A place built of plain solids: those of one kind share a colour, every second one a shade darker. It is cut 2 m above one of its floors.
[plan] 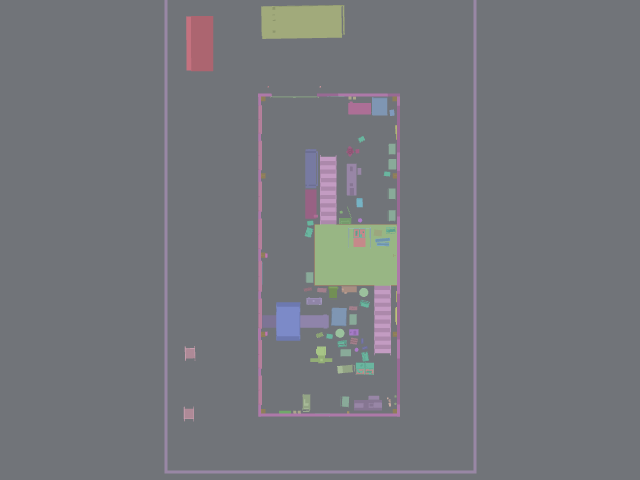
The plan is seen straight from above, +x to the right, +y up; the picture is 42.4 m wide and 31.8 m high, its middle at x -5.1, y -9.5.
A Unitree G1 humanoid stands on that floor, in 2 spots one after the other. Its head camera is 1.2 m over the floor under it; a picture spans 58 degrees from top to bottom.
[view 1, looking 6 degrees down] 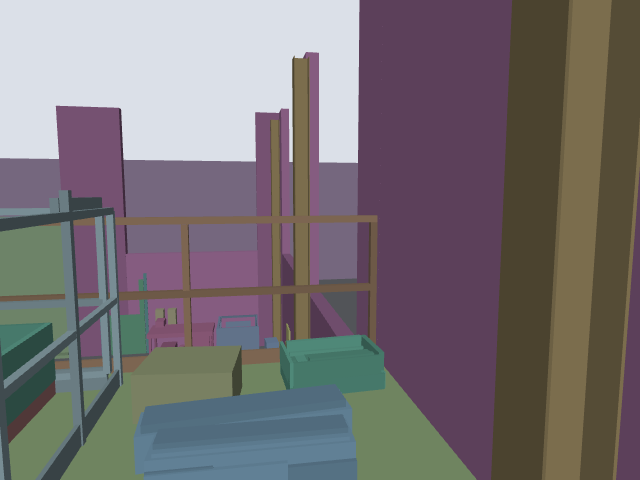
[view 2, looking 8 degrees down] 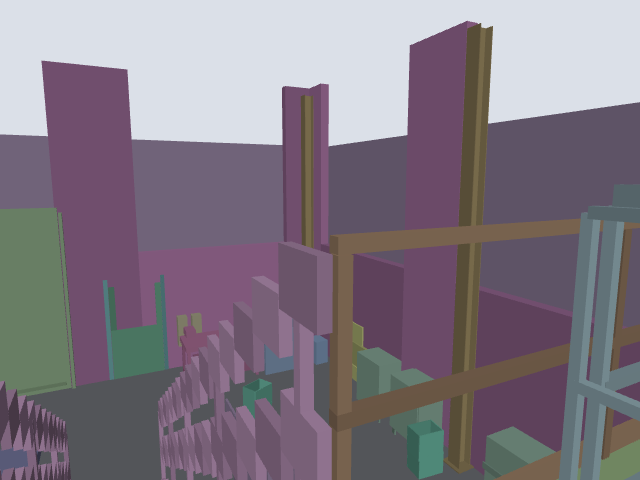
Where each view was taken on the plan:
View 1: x -0.95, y -11.51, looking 80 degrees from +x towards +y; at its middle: yard_bound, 20.74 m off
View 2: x -4.55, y -9.49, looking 63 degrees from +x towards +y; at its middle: wall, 10.13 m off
